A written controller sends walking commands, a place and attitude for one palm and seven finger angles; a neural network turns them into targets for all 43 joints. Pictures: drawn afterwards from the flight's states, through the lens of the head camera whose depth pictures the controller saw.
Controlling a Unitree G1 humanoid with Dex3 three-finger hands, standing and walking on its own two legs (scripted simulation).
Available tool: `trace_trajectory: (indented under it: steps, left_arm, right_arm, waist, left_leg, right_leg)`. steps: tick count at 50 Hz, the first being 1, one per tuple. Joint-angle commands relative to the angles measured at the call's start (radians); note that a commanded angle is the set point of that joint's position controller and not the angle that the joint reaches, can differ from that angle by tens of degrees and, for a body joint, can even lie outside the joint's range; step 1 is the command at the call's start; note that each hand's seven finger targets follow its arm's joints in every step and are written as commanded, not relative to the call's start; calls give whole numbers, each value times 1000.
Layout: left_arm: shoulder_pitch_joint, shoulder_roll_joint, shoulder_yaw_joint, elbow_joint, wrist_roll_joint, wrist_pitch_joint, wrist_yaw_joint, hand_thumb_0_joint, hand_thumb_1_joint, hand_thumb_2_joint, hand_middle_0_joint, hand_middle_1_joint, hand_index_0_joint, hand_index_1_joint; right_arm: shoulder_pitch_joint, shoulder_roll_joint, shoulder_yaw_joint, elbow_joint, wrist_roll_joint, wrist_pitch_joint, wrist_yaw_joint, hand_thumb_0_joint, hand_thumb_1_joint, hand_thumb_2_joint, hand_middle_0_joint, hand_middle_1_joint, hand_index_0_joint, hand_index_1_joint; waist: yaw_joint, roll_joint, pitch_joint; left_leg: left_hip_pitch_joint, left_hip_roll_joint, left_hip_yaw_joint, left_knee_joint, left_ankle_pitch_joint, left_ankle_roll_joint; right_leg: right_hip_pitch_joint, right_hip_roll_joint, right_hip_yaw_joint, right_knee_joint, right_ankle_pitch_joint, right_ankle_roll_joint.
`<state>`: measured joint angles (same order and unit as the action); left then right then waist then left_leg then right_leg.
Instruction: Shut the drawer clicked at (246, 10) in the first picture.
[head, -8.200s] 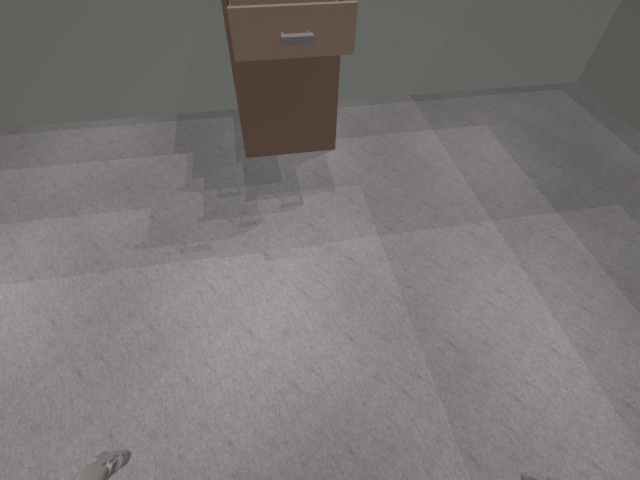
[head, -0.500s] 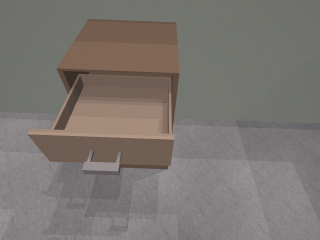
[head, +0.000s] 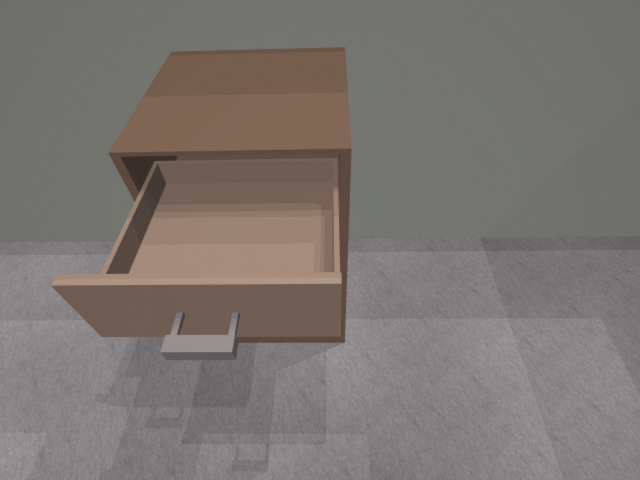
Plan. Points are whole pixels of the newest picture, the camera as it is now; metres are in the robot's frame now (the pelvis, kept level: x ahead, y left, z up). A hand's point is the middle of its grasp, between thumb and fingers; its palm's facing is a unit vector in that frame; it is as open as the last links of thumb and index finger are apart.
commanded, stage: raise the hand and make a fist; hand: left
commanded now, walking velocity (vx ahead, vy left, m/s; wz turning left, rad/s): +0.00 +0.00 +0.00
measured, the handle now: (204, 332) +0.33 +0.20 -0.06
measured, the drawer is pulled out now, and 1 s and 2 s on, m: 0.30 0.30 0.30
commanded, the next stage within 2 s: bring the fist close to the handle in 1.94 s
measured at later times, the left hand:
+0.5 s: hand out of the picture +0.10 +0.16 -0.06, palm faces +0.11 -0.99 -0.01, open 5.7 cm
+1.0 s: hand (166, 472) +0.13 +0.18 +0.00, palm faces +0.13 -0.99 -0.07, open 3.4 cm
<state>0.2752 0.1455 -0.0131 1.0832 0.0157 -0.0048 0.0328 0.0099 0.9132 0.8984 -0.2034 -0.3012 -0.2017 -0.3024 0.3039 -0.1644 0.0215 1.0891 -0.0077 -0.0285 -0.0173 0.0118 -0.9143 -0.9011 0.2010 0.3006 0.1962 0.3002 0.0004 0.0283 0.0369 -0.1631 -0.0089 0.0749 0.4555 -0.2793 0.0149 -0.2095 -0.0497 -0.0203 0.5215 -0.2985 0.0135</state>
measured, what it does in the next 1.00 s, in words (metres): lowers itself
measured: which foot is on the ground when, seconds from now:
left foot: down 0.00-1.00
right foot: down 0.00-1.00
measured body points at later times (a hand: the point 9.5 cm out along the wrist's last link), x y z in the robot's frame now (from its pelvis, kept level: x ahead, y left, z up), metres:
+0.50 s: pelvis -0.03 -0.03 -0.07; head +0.01 -0.01 +0.38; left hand +0.09 +0.21 -0.06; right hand +0.23 -0.27 -0.08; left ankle -0.02 +0.11 -0.74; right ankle -0.01 -0.13 -0.74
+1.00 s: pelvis -0.04 -0.01 -0.07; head +0.01 +0.00 +0.38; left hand +0.12 +0.23 +0.01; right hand +0.12 -0.25 -0.15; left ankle -0.02 +0.11 -0.74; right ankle -0.01 -0.12 -0.74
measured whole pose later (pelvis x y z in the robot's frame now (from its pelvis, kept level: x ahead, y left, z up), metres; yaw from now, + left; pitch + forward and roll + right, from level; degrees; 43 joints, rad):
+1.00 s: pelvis -0.04 -0.01 -0.07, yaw +3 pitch +11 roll -2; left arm 0.63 0.18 0.12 -0.23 -0.22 -0.41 -0.14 0.02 0.90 0.90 -0.99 -1.16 -0.99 -1.16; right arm 0.30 -0.23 -0.03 0.57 0.03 -0.23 -0.04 0.02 -0.91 -0.90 0.20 0.30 0.20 0.30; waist -0.01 0.03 -0.11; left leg -0.77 0.03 0.00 1.06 -0.49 0.01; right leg -0.74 -0.04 -0.09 1.02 -0.47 0.00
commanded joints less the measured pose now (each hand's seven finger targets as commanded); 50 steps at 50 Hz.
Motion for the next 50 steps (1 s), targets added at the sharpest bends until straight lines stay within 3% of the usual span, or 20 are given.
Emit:
trace_trajectory:
  steps: [1,2,3,4,5,6,7,9,12,14,16,18,21,24,30,34,38,42,44,50]
  left_arm:
    - [62,114,20,-25,-5,-16,9,0,900,900,-200,-300,-200,-300]
    - [130,141,29,13,3,-32,45,0,900,900,-200,-300,-200,-300]
    - [-635,365,171,-1508,-182,-258,32,0,900,900,-220,-322,-220,-322]
    - [-135,280,148,-1209,-103,-200,60,0,900,900,-240,-343,-240,-343]
    - [-91,204,103,-1146,-139,-158,112,0,900,900,-260,-365,-260,-365]
    - [170,-12,-17,-979,-139,-64,104,0,900,900,-280,-387,-280,-387]
    - [19,20,8,-1161,-176,-91,85,0,900,900,-300,-408,-300,-408]
    - [53,67,77,-1116,-159,-190,47,0,900,900,-340,-452,-340,-452]
    - [391,-19,97,-904,-203,-350,-88,0,900,900,-400,-517,-400,-517]
    - [472,12,158,-913,-242,-488,-210,0,900,900,-440,-560,-440,-560]
    - [459,93,238,-900,-258,-597,-331,0,900,900,-480,-603,-480,-603]
    - [436,141,274,-955,-255,-600,-377,0,900,900,-520,-647,-520,-647]
    - [243,169,271,-1233,-286,-584,-358,0,900,900,-580,-712,-580,-712]
    - [112,167,264,-1442,-291,-650,-291,0,900,900,-640,-777,-640,-777]
    - [-1,98,68,-1399,-270,-653,-360,0,900,900,-760,-907,-760,-907]
    - [166,171,148,-1256,-276,-407,-419,0,900,900,-840,-993,-840,-993]
    - [278,187,280,-1380,-322,-247,-321,0,900,900,-920,-1080,-920,-1080]
    - [360,142,293,-1492,-308,-337,-166,0,900,900,-1000,-1167,-1000,-1167]
    - [355,115,218,-1519,-267,-409,-143,0,900,900,-1040,-1210,-1040,-1210]
    - [308,78,42,-1496,-227,-482,-239,0,900,900,-1160,-1340,-1160,-1340]
  right_arm:
    - [61,-84,-19,-22,-2,-11,-11,0,-900,-900,200,300,200,300]
    - [-36,-127,-34,-88,7,-8,-4,0,-900,-900,200,300,200,300]
    - [-33,-280,-67,-411,53,-162,-48,0,-900,-900,200,300,200,300]
    - [-124,-180,-36,-362,35,-247,-87,0,-900,-900,200,300,200,300]
    - [-131,-196,-48,-296,41,-277,-88,0,-900,-900,200,300,200,300]
    - [-91,-150,-49,-287,51,-282,-75,0,-900,-900,200,300,200,300]
    - [-123,-189,-50,-367,51,-295,-70,0,-900,-900,200,300,200,300]
    - [-125,-199,-78,-415,24,-321,-68,0,-900,-900,200,300,200,300]
    - [-166,-182,-98,-509,10,-324,-31,0,-900,-900,200,300,200,300]
    - [-186,-182,-118,-560,13,-318,-6,0,-900,-900,200,300,200,300]
    - [-198,-193,-129,-607,20,-311,20,0,-900,-900,200,300,200,300]
    - [-227,-189,-131,-666,31,-294,20,0,-900,-900,200,300,200,300]
    - [-235,-178,-121,-735,30,-279,5,0,-900,-900,200,300,200,300]
    - [-164,-154,-113,-711,18,-287,-11,0,-900,-900,200,300,200,300]
    - [-144,-191,-77,-659,30,-320,-36,0,-900,-900,200,300,200,300]
    - [-160,-200,-78,-706,60,-290,-54,0,-900,-900,200,300,200,300]
    - [-215,-151,-79,-762,66,-238,-61,0,-900,-900,200,300,200,300]
    - [-181,-114,-82,-728,50,-237,-47,0,-900,-900,200,300,200,300]
    - [-168,-125,-82,-717,38,-247,-32,0,-900,-900,200,300,200,300]
    - [-140,-184,-77,-723,42,-286,-25,0,-900,-900,200,300,200,300]
  waist:
    - [2,-38,9]
    - [33,-232,53]
    - [-83,-29,-468]
    - [15,173,-436]
    - [-14,183,-348]
    - [-26,110,-219]
    - [-37,91,-82]
    - [-58,-55,-21]
    - [32,-278,-36]
    - [66,-326,-112]
    - [69,-212,-185]
    - [78,-127,-245]
    - [58,71,-323]
    - [7,122,-393]
    - [-103,28,-266]
    - [-25,-73,-318]
    - [60,-106,-401]
    - [74,-71,-363]
    - [40,-26,-305]
    - [-50,-30,-219]
  left_leg:
    - [-1,106,-92,-77,250,19]
    - [-124,134,-78,127,273,-9]
    - [123,13,-63,1,336,24]
    - [179,35,-34,-7,464,29]
    - [99,41,-40,3,377,-7]
    - [19,43,-53,2,310,-2]
    - [-63,33,-86,9,235,-4]
    - [-165,9,-80,82,112,5]
    - [-357,-6,-59,206,48,-10]
    - [-469,-18,-44,291,41,-20]
    - [-513,-28,-37,368,61,-30]
    - [-562,-38,-9,423,48,-17]
    - [-554,-36,-6,469,-5,-2]
    - [-512,-8,-50,527,26,10]
    - [-590,22,-105,586,-109,25]
    - [-632,5,-97,527,-125,20]
    - [-578,-8,-81,461,-48,12]
    - [-522,9,-91,419,49,2]
    - [-518,12,-88,420,36,3]
    - [-544,15,-108,441,-127,14]
  right_leg:
    - [-4,-59,61,-83,225,-47]
    - [17,-108,98,-106,592,-25]
    - [80,-12,39,-11,492,-44]
    - [70,37,18,19,311,-62]
    - [6,34,-37,-1,196,-51]
    - [-53,31,-53,-15,167,-37]
    - [-92,24,-66,-15,154,-33]
    - [-218,37,-88,-6,48,-26]
    - [-309,47,-86,109,-11,-25]
    - [-289,41,-54,196,66,-23]
    - [-262,20,-12,272,185,-33]
    - [-276,10,26,306,193,-29]
    - [-345,16,53,326,14,-36]
    - [-408,33,49,364,22,-37]
    - [-577,51,38,359,-157,-36]
    - [-439,28,72,279,-239,-20]
    - [-293,13,46,273,-166,-8]
    - [-303,43,-40,338,12,-28]
    - [-383,50,-63,356,-6,-30]
    - [-498,43,-36,318,-191,-28]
